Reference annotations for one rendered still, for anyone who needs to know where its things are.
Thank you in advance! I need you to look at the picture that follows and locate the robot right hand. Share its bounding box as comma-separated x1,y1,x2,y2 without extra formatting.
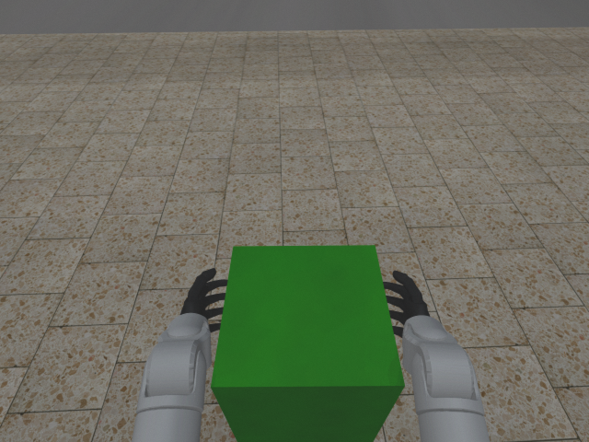
383,271,430,338

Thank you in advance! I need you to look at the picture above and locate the left robot forearm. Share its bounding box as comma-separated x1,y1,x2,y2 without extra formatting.
132,313,212,442

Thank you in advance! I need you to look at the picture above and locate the carton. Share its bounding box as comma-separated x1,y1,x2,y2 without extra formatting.
211,245,405,442

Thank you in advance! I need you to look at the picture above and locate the right robot forearm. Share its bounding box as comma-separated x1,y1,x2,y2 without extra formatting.
402,315,490,442

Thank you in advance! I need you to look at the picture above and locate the robot left hand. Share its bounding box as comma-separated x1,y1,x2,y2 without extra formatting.
180,268,228,332

